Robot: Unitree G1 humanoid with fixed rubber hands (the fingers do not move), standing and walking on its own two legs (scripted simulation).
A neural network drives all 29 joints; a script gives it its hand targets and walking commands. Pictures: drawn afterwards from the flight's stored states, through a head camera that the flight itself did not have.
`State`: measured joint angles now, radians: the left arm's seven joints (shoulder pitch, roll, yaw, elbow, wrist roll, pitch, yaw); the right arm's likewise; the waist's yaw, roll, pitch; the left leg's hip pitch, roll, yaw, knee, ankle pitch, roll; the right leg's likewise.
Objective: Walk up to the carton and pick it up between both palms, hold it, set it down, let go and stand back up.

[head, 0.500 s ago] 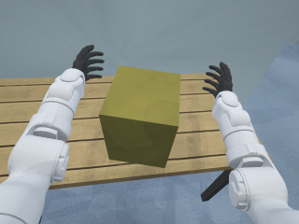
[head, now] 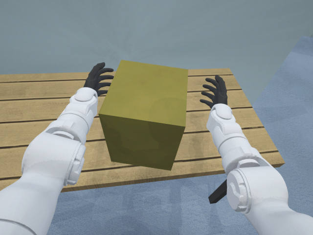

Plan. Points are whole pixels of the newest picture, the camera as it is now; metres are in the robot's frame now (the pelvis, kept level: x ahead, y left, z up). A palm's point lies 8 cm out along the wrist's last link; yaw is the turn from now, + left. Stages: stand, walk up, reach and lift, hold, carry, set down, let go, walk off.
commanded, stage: reach and lift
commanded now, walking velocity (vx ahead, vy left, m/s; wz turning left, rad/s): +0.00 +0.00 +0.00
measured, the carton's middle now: (147, 118) +0.45 -0.02 +0.01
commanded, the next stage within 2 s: none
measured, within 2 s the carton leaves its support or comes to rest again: neither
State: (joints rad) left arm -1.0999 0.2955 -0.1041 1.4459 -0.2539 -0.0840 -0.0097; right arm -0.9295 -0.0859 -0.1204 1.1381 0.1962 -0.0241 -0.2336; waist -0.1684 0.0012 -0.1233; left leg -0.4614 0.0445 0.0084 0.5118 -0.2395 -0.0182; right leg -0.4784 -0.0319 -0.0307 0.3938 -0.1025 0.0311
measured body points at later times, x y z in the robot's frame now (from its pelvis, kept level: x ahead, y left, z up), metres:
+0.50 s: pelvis +0.00 +0.01 -0.02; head +0.07 +0.03 +0.42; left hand +0.49 +0.12 +0.05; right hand +0.42 -0.20 +0.05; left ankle +0.00 +0.13 -0.74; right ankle +0.05 -0.14 -0.74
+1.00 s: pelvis -0.01 +0.01 -0.01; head +0.08 +0.03 +0.43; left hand +0.48 +0.11 +0.05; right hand +0.42 -0.18 +0.05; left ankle +0.00 +0.13 -0.74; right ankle +0.05 -0.14 -0.74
